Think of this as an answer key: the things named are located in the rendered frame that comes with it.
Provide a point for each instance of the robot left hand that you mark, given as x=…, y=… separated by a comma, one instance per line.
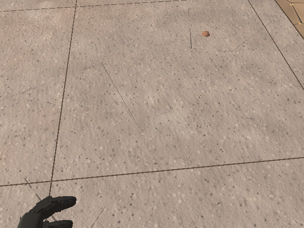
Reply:
x=45, y=208

